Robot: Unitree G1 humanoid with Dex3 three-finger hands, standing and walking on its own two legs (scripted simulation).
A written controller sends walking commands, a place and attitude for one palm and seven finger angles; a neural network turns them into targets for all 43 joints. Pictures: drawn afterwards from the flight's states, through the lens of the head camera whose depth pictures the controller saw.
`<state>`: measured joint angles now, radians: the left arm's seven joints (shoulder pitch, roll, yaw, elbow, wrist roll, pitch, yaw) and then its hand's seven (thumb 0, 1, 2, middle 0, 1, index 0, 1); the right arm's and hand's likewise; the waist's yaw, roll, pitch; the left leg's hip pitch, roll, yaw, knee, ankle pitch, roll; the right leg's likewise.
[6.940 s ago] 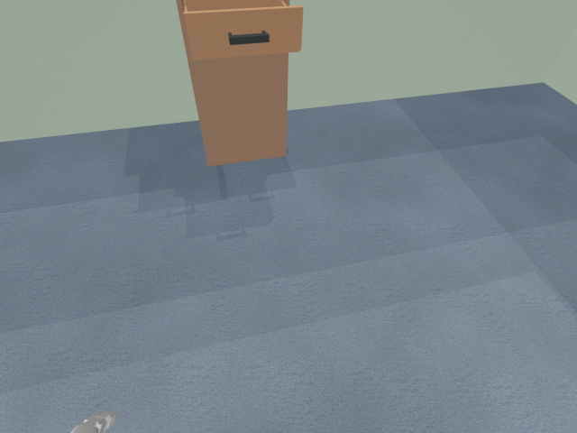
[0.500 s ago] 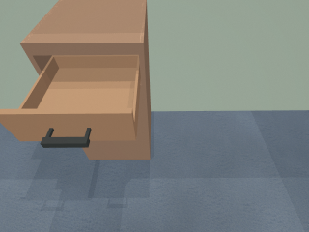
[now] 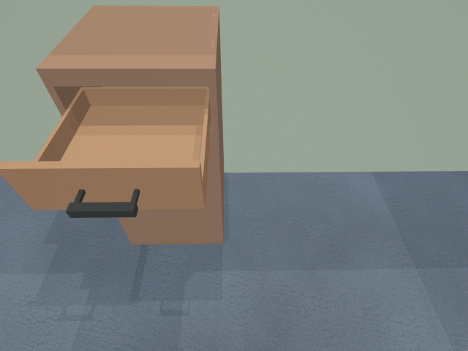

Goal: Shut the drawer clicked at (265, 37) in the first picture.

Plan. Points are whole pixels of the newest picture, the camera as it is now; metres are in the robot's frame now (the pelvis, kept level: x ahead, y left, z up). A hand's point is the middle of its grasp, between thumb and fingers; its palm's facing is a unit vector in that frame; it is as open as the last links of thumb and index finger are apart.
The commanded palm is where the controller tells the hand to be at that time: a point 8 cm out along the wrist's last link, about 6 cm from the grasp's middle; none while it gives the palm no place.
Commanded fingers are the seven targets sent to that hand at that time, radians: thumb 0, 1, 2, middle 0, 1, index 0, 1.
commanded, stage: look again from close up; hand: left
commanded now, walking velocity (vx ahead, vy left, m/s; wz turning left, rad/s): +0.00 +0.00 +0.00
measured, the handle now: (105, 201) +0.39 +0.29 +0.00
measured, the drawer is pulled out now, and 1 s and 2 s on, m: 0.29 0.29 0.29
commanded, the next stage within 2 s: shuffle to correct the standing spot in 0.60 s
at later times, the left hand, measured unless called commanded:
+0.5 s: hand out of the picture +0.08 +0.24 -0.17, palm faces +0.03 -0.97 -0.24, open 7.4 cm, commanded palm none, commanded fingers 0.00 0.90 0.90 -0.20 -0.30 -0.20 -0.30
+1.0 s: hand out of the picture +0.02 +0.23 -0.18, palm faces +0.07 -0.97 -0.21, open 7.4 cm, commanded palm none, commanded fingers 0.00 0.90 0.90 -0.20 -0.30 -0.20 -0.30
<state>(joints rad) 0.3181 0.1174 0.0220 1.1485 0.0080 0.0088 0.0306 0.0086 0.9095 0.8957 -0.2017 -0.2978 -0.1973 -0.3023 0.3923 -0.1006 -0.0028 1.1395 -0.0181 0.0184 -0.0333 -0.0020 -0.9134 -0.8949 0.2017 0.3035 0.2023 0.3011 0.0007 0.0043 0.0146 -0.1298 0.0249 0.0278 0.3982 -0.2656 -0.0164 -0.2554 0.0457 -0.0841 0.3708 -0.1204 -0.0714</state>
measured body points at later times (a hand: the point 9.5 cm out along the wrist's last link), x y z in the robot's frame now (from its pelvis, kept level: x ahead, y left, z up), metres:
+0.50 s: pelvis +0.02 +0.05 -0.01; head +0.00 +0.05 +0.44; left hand +0.08 +0.29 -0.15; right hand +0.04 -0.18 -0.16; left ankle -0.03 +0.13 -0.74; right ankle +0.05 -0.07 -0.74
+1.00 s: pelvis +0.04 +0.05 -0.01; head +0.04 +0.04 +0.44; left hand +0.01 +0.28 -0.16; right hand +0.02 -0.19 -0.17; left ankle -0.03 +0.13 -0.74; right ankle +0.05 -0.07 -0.74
